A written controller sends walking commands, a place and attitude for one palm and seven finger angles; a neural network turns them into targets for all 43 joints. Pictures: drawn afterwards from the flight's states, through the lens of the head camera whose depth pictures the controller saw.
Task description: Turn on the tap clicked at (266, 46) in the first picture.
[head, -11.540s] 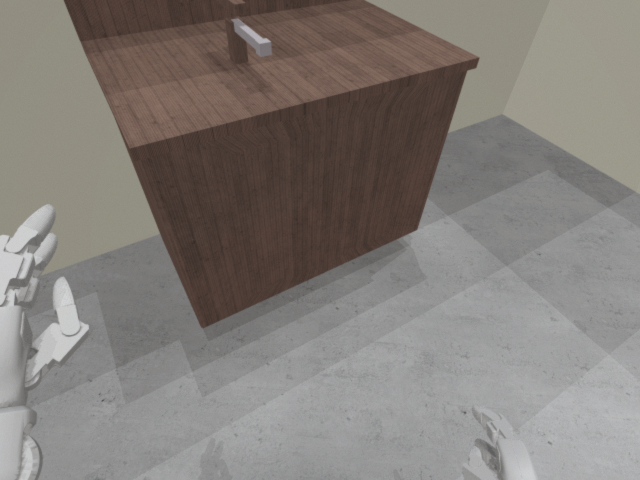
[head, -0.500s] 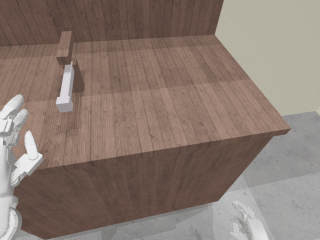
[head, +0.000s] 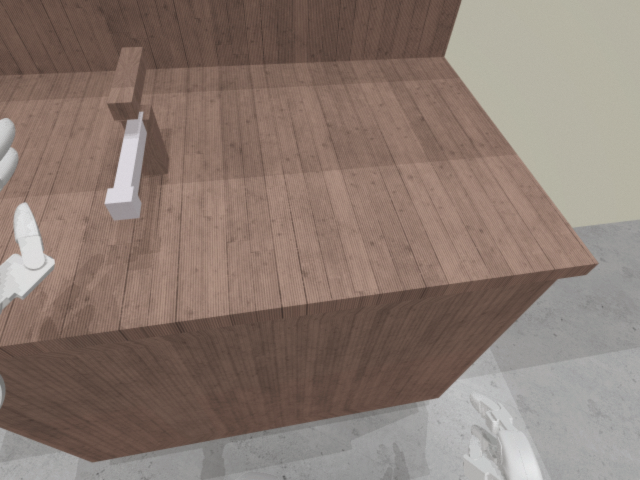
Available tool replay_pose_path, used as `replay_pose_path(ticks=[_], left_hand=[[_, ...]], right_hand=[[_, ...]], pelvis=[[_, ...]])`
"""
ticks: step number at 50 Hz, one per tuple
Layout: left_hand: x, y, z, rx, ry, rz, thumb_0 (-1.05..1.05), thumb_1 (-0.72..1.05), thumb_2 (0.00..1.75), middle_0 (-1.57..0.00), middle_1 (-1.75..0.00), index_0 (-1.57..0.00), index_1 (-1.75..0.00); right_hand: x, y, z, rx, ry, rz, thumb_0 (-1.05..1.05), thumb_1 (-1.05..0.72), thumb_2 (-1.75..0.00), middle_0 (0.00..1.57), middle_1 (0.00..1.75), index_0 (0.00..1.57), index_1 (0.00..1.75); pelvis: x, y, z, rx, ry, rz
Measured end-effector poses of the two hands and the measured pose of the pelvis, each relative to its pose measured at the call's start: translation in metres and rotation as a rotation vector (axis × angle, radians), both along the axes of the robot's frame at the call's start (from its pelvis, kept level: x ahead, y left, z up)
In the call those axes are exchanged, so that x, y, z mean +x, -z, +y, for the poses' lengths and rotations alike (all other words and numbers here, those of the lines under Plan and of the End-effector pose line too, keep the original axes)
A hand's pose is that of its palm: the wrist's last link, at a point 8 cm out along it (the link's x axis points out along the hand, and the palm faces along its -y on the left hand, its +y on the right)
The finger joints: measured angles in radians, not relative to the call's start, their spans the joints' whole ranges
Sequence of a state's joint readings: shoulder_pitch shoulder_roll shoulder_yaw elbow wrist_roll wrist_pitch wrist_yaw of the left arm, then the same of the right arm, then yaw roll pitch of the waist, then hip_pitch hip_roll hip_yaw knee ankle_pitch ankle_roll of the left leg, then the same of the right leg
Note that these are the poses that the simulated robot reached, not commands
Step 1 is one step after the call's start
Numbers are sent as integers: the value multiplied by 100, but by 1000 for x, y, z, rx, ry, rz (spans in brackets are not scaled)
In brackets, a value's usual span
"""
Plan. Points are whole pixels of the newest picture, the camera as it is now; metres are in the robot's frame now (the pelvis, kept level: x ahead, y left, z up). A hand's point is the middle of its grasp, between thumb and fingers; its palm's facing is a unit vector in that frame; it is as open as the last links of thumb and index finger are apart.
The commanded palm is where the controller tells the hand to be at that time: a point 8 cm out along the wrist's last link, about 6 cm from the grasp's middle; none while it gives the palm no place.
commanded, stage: come to a stop and stand still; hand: left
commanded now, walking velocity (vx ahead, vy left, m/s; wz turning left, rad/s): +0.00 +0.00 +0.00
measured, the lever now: (123, 203) +0.35 +0.29 +0.13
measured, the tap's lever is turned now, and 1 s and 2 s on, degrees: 0 0 0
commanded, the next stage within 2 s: look again from close up in 0.66 s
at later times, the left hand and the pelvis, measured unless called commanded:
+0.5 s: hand (79, 232) +0.27 +0.28 +0.18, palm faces +0.36 -0.85 -0.38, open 7.4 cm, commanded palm +0.22 +0.32 +0.18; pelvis +0.04 +0.04 +0.00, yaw -2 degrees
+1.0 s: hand (73, 260) +0.25 +0.28 +0.17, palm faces +0.37 -0.85 -0.37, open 7.4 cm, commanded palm +0.20 +0.31 +0.18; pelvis +0.03 +0.04 +0.01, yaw -1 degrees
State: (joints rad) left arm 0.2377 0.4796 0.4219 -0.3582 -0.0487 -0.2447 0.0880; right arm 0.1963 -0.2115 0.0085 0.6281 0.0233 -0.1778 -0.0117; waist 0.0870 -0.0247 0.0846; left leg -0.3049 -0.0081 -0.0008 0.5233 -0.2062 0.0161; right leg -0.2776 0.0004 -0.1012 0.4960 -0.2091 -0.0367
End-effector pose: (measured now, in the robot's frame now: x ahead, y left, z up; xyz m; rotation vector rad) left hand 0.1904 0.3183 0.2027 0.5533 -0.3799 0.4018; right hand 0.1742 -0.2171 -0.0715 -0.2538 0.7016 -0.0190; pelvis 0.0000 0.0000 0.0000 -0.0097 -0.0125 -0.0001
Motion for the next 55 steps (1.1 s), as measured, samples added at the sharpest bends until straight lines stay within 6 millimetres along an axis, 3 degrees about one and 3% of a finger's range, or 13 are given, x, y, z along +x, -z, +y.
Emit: replay_pose_path(ticks=[4,10,13,18,23,34,44,55], left_hand=[[17,-6,0,-71,15,-72,1,89,89,-21,-30,-21,-30],[36,30,-30,-126,165,118,1,89,89,-21,-30,-21,-30],[41,41,-22,-115,171,175,1,88,89,-21,-30,-21,-30],[47,21,0,-67,121,74,2,88,89,-23,-31,-22,-30],[47,9,6,-64,101,17,1,88,89,-22,-30,-21,-30],[38,37,9,-148,64,123,1,88,89,-21,-30,-21,-30],[26,14,2,-114,78,42,1,89,89,-21,-30,-21,-30],[18,30,-2,-144,54,132,1,89,89,-21,-30,-21,-30]], right_hand=[[0,-4,7,29,25,-35,1,-90,-90,20,30,20,30],[-1,-8,17,56,116,-63,1,-90,-90,20,30,20,30],[-2,-9,20,37,139,-33,1,-90,-90,20,30,20,30],[5,-10,23,-7,116,8,1,-90,-90,20,30,20,30],[22,-12,26,-5,100,-13,1,-90,-90,20,30,20,30],[41,-20,40,7,72,-51,1,-90,-90,20,30,20,30],[33,-19,38,7,62,-42,1,-90,-90,20,30,20,30],[10,-13,22,1,103,-7,1,-90,-90,20,30,20,30]], pelvis=[[5,-1,10,-3,34,-11],[22,-4,27,-4,63,-2],[29,-4,29,-5,60,3],[37,-4,33,-11,44,5],[43,-3,40,-17,42,3],[40,-4,41,-18,33,-6],[33,-6,38,-19,23,-13],[26,-7,32,-16,21,-17]])
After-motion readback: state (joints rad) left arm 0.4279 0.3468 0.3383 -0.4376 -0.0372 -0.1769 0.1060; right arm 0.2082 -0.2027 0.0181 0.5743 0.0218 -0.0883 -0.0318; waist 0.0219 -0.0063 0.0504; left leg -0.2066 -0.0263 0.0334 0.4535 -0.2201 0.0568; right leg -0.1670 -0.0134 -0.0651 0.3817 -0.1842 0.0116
